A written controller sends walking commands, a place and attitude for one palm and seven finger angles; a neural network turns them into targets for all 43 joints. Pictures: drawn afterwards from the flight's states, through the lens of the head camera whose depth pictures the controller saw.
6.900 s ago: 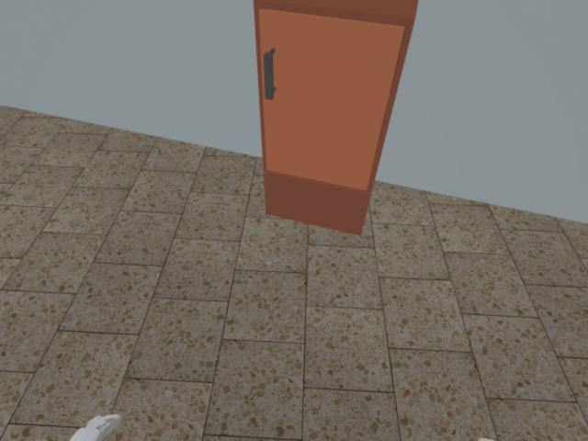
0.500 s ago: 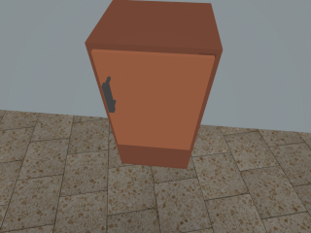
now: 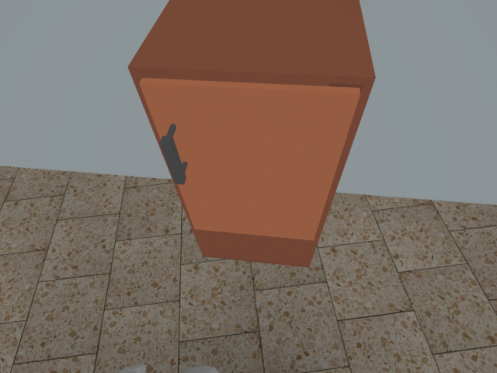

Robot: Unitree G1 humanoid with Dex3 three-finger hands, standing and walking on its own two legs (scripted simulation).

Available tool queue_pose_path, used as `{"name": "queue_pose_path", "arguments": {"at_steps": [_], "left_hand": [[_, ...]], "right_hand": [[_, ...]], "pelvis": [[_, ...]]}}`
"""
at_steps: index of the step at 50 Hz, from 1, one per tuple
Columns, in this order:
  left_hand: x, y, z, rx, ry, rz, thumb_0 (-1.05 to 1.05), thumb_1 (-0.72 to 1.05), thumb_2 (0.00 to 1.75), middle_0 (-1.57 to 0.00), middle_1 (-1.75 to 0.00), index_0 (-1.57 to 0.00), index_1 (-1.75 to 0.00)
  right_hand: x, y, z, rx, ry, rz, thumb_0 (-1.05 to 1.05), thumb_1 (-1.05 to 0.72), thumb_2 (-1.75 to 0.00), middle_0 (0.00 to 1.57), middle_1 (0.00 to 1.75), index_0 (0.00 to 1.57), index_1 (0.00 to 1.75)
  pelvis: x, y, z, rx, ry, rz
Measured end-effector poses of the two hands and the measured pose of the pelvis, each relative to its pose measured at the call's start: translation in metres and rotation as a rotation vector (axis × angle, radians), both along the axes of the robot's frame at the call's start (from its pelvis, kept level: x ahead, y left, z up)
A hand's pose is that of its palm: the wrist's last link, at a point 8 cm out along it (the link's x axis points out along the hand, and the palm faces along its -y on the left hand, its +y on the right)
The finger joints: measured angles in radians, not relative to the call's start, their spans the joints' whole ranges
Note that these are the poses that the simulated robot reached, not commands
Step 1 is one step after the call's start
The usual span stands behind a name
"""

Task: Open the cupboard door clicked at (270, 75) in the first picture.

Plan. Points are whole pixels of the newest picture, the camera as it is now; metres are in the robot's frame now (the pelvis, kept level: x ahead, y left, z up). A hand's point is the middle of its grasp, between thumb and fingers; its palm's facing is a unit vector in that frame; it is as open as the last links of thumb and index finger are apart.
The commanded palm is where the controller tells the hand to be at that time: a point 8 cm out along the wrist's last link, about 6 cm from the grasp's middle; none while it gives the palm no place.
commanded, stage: come to a stop and stand still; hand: left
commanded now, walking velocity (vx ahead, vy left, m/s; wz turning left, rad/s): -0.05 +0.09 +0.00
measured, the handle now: (176, 155) +0.55 +0.20 -0.04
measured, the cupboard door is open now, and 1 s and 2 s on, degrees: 0 0 0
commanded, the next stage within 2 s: look again from close up in 0.68 s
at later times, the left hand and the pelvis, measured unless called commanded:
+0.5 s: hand out of the picture -0.01 +0.27 -0.15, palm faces -0.01 -0.96 -0.29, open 7.4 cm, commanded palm none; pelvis -0.04 +0.07 +0.00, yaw -1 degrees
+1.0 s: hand out of the picture +0.00 +0.22 -0.16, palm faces -0.03 -0.98 -0.20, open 7.3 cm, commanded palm none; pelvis -0.01 +0.04 +0.01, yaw -1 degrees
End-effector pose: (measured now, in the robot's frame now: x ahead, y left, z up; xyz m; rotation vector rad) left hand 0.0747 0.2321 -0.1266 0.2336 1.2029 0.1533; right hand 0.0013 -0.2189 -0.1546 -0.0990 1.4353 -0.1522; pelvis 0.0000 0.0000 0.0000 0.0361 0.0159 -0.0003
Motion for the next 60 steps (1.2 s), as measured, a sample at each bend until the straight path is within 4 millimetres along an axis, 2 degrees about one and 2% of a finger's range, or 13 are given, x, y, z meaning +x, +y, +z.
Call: {"name": "queue_pose_path", "arguments": {"at_steps": [3, 7, 11, 14, 18, 22, 28, 34, 39, 44, 60], "left_hand": [[-0.005, 0.0, 0.0, -0.015, 0.003, 0.007, 0.0, 0.91, 0.9, -0.2, -0.29, -0.2, -0.3], [-0.018, 0.014, -0.006, -0.027, 0.017, 0.017, 0.0, 0.92, 0.9, -0.21, -0.29, -0.2, -0.3], [-0.034, 0.036, -0.015, -0.021, 0.029, 0.021, 0.0, 0.91, 0.9, -0.21, -0.3, -0.2, -0.3], [-0.044, 0.052, -0.011, -0.01, 0.027, 0.032, 0.0, 0.91, 0.9, -0.21, -0.3, -0.2, -0.3], [-0.058, 0.07, -0.001, 0.006, 0.027, 0.021, 0.0, 0.91, 0.9, -0.2, -0.29, -0.2, -0.3], [-0.074, 0.082, 0.006, 0.021, 0.055, 0.011, 0.0, 0.9, 0.9, -0.2, -0.29, -0.2, -0.3], [-0.098, 0.087, 0.01, 0.027, 0.107, 0.032, 0.0, 0.9, 0.9, -0.2, -0.29, -0.2, -0.3], [-0.112, 0.075, 0.006, 0.0, 0.161, 0.04, 0.0, 0.9, 0.9, -0.2, -0.29, -0.2, -0.3], [-0.11, 0.057, 0.002, -0.033, 0.183, 0.027, 0.0, 0.9, 0.9, -0.2, -0.29, -0.2, -0.3], [-0.095, 0.04, -0.002, -0.062, 0.173, 0.014, 0.0, 0.9, 0.9, -0.2, -0.29, -0.2, -0.3], [-0.054, 0.025, 0.0, -0.04, 0.122, 0.01, 0.01, 0.91, 0.9, -0.2, -0.29, -0.2, -0.3]], "right_hand": [[0.026, -0.003, 0.009, -0.019, -0.074, 0.011, 0.01, -0.92, -0.9, 0.2, 0.3, 0.2, 0.3], [0.053, -0.002, 0.021, -0.053, -0.174, 0.036, 0.01, -0.93, -0.9, 0.2, 0.3, 0.2, 0.3], [0.069, 0.006, 0.026, -0.091, -0.299, 0.041, 0.01, -0.92, -0.9, 0.2, 0.3, 0.2, 0.3], [0.071, 0.02, 0.029, -0.09, -0.35, 0.057, 0.01, -0.92, -0.9, 0.2, 0.3, 0.2, 0.3], [0.065, 0.042, 0.028, -0.051, -0.372, 0.068, 0.0, -0.92, -0.9, 0.2, 0.3, 0.2, 0.3], [0.047, 0.061, 0.024, -0.005, -0.341, 0.072, 0.0, -0.91, -0.9, 0.2, 0.3, 0.2, 0.3], [0.015, 0.057, 0.017, -0.015, -0.24, 0.074, -0.01, -0.94, -0.9, 0.2, 0.3, 0.2, 0.3], [-0.013, 0.05, 0.015, -0.022, -0.14, 0.061, 0.0, -0.92, -0.9, 0.2, 0.3, 0.2, 0.3], [-0.025, 0.045, 0.016, -0.023, -0.098, 0.038, 0.01, -0.92, -0.9, 0.2, 0.3, 0.2, 0.3], [-0.027, 0.043, 0.017, -0.018, -0.076, 0.027, 0.01, -0.91, -0.9, 0.2, 0.3, 0.2, 0.3], [0.002, 0.028, 0.015, -0.007, -0.085, 0.025, 0.01, -0.92, -0.9, 0.2, 0.3, 0.2, 0.3]], "pelvis": [[-0.004, 0.003, 0.004, 0.002, -0.001, -0.005], [-0.01, 0.012, 0.004, -0.004, -0.005, -0.011], [-0.014, 0.033, -0.006, -0.036, -0.03, -0.015], [-0.016, 0.046, -0.005, -0.039, -0.06, -0.03], [-0.023, 0.059, -0.001, -0.043, -0.071, -0.038], [-0.031, 0.066, 0.003, -0.035, -0.059, -0.036], [-0.037, 0.07, 0.006, -0.028, -0.039, -0.016], [-0.033, 0.067, 0.008, -0.023, -0.033, -0.018], [-0.027, 0.06, 0.009, -0.022, -0.031, -0.023], [-0.021, 0.052, 0.009, -0.022, -0.027, -0.024], [0.0, 0.03, 0.011, -0.022, -0.026, -0.023]]}}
